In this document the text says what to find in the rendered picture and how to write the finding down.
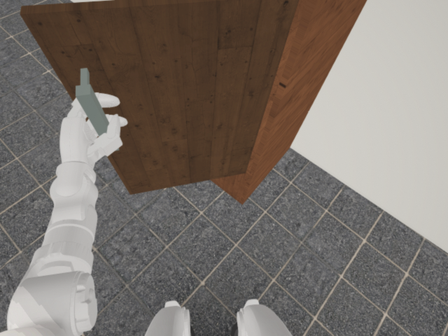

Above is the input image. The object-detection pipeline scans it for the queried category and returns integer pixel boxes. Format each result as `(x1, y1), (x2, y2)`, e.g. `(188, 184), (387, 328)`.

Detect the robot thigh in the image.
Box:
(237, 304), (292, 336)
(145, 306), (190, 336)

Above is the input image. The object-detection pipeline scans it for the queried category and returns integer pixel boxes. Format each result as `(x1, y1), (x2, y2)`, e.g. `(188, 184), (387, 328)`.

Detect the left robot thigh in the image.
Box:
(145, 306), (190, 336)

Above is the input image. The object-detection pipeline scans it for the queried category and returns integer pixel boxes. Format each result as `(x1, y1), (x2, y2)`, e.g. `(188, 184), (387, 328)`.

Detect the right robot thigh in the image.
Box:
(237, 304), (292, 336)

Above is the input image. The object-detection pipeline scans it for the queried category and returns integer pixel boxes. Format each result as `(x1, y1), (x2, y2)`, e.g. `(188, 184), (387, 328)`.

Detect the robot left forearm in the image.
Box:
(7, 161), (98, 330)

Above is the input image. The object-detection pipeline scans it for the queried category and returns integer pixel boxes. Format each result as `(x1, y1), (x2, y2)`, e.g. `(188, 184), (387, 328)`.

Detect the cupboard door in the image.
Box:
(20, 0), (299, 195)

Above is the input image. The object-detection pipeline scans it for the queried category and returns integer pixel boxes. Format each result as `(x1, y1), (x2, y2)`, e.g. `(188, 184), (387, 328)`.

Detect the handle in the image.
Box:
(76, 68), (119, 151)

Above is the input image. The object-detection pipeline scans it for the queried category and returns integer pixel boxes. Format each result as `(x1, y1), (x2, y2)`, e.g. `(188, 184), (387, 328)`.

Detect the left robot upper arm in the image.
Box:
(0, 271), (97, 336)

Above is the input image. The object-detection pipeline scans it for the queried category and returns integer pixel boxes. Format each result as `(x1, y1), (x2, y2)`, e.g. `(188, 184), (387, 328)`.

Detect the robot left hand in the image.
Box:
(59, 92), (127, 169)

